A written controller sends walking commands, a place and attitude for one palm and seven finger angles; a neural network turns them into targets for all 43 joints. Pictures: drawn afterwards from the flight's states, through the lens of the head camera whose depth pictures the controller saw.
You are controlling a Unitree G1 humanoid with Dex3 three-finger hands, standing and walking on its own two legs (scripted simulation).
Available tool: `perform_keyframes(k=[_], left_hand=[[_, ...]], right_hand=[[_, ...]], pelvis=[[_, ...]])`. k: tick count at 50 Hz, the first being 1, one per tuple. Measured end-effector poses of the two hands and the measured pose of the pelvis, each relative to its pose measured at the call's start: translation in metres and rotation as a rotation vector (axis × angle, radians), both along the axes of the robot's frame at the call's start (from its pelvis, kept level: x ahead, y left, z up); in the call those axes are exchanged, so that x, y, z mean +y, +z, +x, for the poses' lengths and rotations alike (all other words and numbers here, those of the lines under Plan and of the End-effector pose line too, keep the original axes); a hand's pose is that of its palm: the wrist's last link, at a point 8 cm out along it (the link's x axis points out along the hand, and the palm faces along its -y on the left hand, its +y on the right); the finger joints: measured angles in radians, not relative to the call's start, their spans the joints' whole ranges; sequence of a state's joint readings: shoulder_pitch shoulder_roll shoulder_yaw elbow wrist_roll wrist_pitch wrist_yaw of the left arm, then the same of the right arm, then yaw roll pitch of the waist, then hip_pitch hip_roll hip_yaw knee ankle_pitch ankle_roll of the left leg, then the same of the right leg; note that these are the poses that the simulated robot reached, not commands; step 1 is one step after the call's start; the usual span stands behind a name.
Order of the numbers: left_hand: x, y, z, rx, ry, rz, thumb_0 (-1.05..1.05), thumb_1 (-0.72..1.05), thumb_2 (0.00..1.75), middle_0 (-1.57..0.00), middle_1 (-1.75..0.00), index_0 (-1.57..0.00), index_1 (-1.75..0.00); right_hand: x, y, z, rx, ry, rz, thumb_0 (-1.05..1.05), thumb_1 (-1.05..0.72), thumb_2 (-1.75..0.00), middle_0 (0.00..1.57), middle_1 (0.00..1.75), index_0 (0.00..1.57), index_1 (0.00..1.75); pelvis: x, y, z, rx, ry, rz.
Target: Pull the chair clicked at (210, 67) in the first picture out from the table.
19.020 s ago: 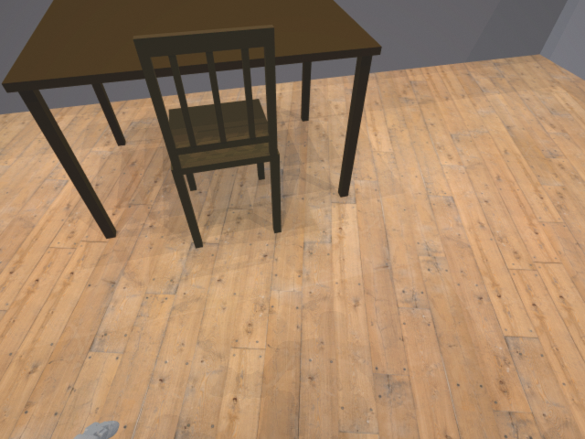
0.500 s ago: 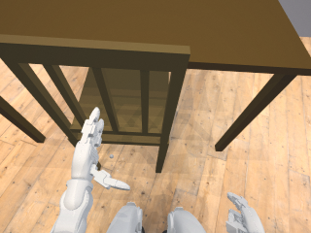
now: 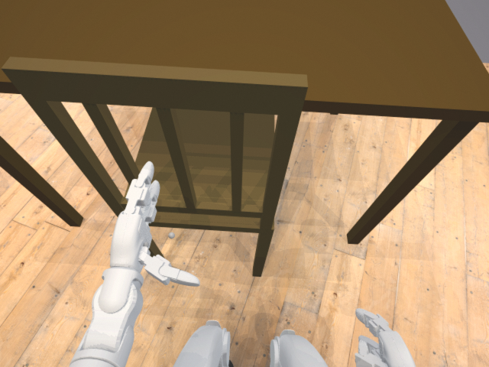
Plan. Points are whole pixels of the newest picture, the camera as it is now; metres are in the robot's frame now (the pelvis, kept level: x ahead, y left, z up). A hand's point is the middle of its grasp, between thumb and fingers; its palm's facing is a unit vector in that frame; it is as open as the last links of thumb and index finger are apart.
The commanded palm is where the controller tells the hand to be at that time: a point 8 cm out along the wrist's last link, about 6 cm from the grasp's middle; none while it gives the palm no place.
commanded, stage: aim the fingers beside a spindle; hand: left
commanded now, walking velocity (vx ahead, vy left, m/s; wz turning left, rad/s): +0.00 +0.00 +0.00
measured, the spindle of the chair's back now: (181, 165) +0.45 +0.14 +0.02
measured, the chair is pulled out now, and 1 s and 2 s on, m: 0.00 0.00 0.00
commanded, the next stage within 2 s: push the fingers through the gap in 1.26 s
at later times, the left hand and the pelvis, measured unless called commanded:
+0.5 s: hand (196, 250) +0.29 +0.09 +0.02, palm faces -0.09 -0.99 +0.05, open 16.9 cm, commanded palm +0.29 +0.17 +0.03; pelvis +0.00 -0.01 +0.00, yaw -1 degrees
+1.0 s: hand (168, 231) +0.32 +0.13 +0.03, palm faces +0.02 -1.00 -0.07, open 16.9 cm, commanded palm +0.28 +0.17 +0.02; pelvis +0.00 -0.01 +0.00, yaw +0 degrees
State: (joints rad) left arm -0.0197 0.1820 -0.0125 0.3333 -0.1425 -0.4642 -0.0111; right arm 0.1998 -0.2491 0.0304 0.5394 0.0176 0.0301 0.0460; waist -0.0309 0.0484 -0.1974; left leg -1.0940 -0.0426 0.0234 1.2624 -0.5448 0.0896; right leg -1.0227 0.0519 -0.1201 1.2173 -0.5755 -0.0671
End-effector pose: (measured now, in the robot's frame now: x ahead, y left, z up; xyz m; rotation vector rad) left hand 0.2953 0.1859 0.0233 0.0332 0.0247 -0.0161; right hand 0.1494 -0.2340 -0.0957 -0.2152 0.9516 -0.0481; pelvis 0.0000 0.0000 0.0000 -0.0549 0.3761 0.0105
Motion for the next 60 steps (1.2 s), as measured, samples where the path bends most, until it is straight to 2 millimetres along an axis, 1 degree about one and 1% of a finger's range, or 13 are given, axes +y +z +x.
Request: perform_keyframes(k=[5, 13, 16, 21, 25, 30, 34, 38, 41, 46, 50, 55, 60], left_hand=[[-0.039, -0.03, -0.021, 0.161, -0.122, -0.09, -0.01, -0.5, 0.31, -0.05, -0.08, -0.05, -0.08], [-0.002, 0.033, -0.007, -0.178, 0.061, 0.036, -0.02, -0.5, 0.3, -0.06, -0.08, -0.06, -0.08], [0.004, 0.011, 0.002, -0.052, 0.047, 0.039, -0.01, -0.5, 0.3, -0.06, -0.08, -0.06, -0.08], [-0.032, -0.038, -0.014, 0.2, -0.096, -0.071, -0.01, -0.5, 0.31, -0.05, -0.08, -0.05, -0.08], [-0.041, -0.003, -0.019, 0.029, -0.079, -0.083, -0.02, -0.49, 0.31, -0.06, -0.08, -0.06, -0.08], [-0.006, 0.04, 0.001, -0.192, 0.051, 0.041, -0.01, -0.5, 0.3, -0.06, -0.08, -0.06, -0.08], [-0.002, -0.003, 0.009, 0.047, 0.011, 0.023, -0.01, -0.5, 0.31, -0.05, -0.08, -0.06, -0.08], [-0.03, -0.039, -0.016, 0.229, -0.086, -0.079, -0.01, -0.49, 0.31, -0.05, -0.08, -0.05, -0.08], [-0.04, -0.013, -0.028, 0.109, -0.079, -0.098, -0.02, -0.49, 0.31, -0.05, -0.08, -0.06, -0.08], [-0.008, 0.047, -0.018, -0.205, 0.041, 0.025, -0.02, -0.5, 0.3, -0.06, -0.08, -0.06, -0.08], [0.002, 0.013, -0.001, -0.053, 0.032, 0.033, -0.01, -0.5, 0.3, -0.06, -0.08, -0.06, -0.08], [-0.034, -0.044, -0.017, 0.224, -0.104, -0.085, -0.01, -0.49, 0.31, -0.05, -0.08, -0.05, -0.08], [-0.03, 0.015, -0.02, -0.049, -0.04, -0.061, -0.02, -0.49, 0.31, -0.06, -0.08, -0.06, -0.08]], right_hand=[[-0.002, 0.007, 0.0, -0.024, -0.032, -0.019, 0.01, -0.91, -0.9, 0.21, 0.3, 0.2, 0.3], [-0.003, 0.003, 0.001, -0.017, -0.005, -0.016, 0.01, -0.91, -0.9, 0.2, 0.3, 0.2, 0.3], [-0.002, -0.002, 0.001, -0.001, 0.004, 0.007, 0.01, -0.91, -0.9, 0.2, 0.3, 0.2, 0.3], [-0.006, 0.004, 0.0, -0.013, -0.026, -0.012, 0.01, -0.91, -0.9, 0.21, 0.3, 0.2, 0.3], [-0.011, 0.011, -0.001, -0.034, -0.046, -0.045, 0.01, -0.91, -0.9, 0.21, 0.3, 0.2, 0.3], [-0.012, 0.004, -0.001, -0.011, -0.012, -0.022, 0.01, -0.91, -0.9, 0.2, 0.3, 0.2, 0.3], [-0.011, 0.0, 0.0, 0.004, -0.014, 0.009, 0.01, -0.91, -0.9, 0.2, 0.3, 0.2, 0.3], [-0.014, 0.007, 0.001, -0.019, -0.041, -0.011, 0.01, -0.91, -0.9, 0.21, 0.3, 0.2, 0.3], [-0.015, 0.013, 0.002, -0.04, -0.053, -0.036, 0.01, -0.91, -0.9, 0.21, 0.3, 0.2, 0.3], [-0.013, 0.01, 0.005, -0.037, -0.013, -0.026, 0.01, -0.91, -0.9, 0.2, 0.3, 0.2, 0.3], [-0.01, 0.001, 0.008, -0.027, 0.007, 0.005, 0.01, -0.91, -0.9, 0.2, 0.3, 0.2, 0.3], [-0.011, 0.006, 0.008, -0.047, -0.025, -0.015, 0.01, -0.91, -0.9, 0.21, 0.3, 0.2, 0.3], [-0.012, 0.012, 0.002, -0.053, -0.046, -0.043, 0.01, -0.91, -0.9, 0.2, 0.3, 0.2, 0.3]], pelvis=[[0.001, 0.001, 0.001, 0.004, -0.01, 0.002], [-0.004, 0.001, 0.001, -0.003, -0.008, 0.008], [-0.005, -0.001, -0.001, -0.003, -0.001, 0.007], [-0.005, 0.001, 0.0, 0.005, -0.004, 0.005], [-0.007, 0.004, 0.004, 0.003, -0.016, 0.012], [-0.009, 0.004, 0.005, -0.002, -0.007, 0.013], [-0.01, 0.002, 0.003, -0.002, -0.004, 0.015], [-0.009, 0.004, 0.005, 0.005, -0.011, 0.014], [-0.01, 0.006, 0.008, 0.001, -0.019, 0.017], [-0.011, 0.007, 0.008, -0.006, -0.006, 0.015], [-0.011, 0.001, 0.002, -0.004, 0.003, 0.012], [-0.008, 0.0, 0.001, 0.007, -0.007, 0.009], [-0.008, 0.004, 0.005, 0.001, -0.019, 0.015]])
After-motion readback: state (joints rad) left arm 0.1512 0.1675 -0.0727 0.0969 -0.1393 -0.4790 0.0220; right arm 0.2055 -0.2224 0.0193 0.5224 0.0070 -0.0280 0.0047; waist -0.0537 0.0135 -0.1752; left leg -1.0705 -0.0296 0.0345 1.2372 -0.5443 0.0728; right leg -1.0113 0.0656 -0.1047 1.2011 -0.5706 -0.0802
